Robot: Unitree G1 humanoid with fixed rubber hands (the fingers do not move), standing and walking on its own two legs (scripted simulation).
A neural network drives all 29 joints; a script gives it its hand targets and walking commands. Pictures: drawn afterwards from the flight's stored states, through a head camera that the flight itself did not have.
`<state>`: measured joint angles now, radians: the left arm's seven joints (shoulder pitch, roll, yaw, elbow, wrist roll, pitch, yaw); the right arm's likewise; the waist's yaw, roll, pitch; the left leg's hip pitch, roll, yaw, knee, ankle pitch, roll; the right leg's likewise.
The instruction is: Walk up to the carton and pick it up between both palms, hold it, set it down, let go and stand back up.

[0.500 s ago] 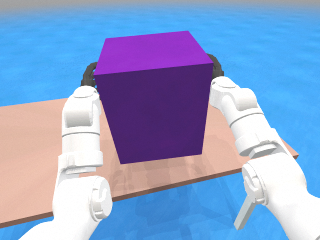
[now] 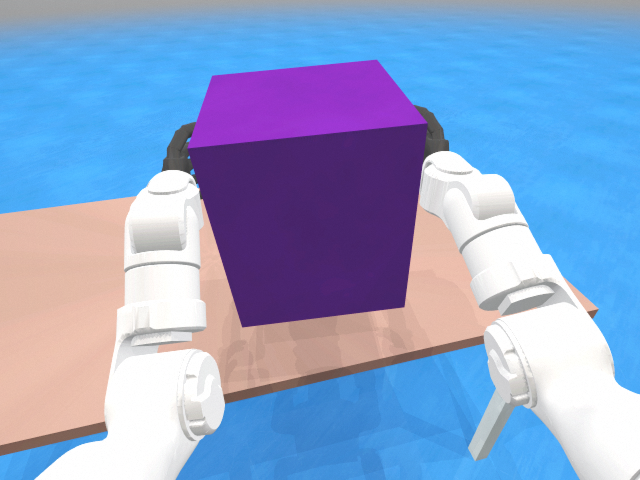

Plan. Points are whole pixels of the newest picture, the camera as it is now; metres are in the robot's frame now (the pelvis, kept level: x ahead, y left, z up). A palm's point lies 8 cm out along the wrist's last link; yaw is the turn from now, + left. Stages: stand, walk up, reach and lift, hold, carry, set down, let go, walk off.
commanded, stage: hold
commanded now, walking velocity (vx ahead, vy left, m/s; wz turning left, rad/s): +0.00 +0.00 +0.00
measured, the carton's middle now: (309, 193) +0.38 +0.00 +0.22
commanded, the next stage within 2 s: none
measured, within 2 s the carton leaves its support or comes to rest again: neither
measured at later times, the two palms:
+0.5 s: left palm (182, 185) +0.37 +0.15 +0.25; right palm (431, 165) +0.37 -0.15 +0.26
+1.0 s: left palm (179, 183) +0.37 +0.15 +0.26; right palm (432, 162) +0.37 -0.15 +0.26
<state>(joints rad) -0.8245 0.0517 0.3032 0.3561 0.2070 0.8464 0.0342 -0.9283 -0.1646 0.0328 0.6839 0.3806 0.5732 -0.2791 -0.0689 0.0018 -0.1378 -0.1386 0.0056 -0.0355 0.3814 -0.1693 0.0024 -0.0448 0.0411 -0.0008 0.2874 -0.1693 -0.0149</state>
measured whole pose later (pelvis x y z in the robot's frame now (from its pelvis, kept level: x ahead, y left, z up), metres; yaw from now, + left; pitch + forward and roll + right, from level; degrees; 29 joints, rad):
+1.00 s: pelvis +0.00 +0.00 +0.00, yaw +0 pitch -4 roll -1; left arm -0.82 0.05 0.30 0.34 0.20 0.85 0.04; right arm -0.93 -0.17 0.03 0.67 0.39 0.59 -0.28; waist -0.07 0.00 -0.15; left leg -0.14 0.00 -0.04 0.39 -0.18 0.00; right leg -0.04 0.04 0.01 0.29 -0.17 -0.02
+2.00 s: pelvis +0.00 +0.00 +0.00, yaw +0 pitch -4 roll -1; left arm -0.83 0.05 0.30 0.37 0.20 0.85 0.04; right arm -0.93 -0.18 0.04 0.69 0.40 0.60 -0.28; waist -0.07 0.01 -0.15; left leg -0.14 0.00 -0.05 0.39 -0.18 0.00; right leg -0.05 0.05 0.02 0.28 -0.17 -0.01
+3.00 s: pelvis +0.00 +0.00 +0.00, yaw +0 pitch -4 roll -1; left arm -0.83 0.05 0.31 0.38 0.20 0.85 0.05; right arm -0.94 -0.18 0.05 0.70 0.40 0.59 -0.28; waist -0.07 0.01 -0.16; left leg -0.14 0.00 -0.06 0.39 -0.18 0.00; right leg -0.05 0.05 0.02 0.28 -0.17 -0.02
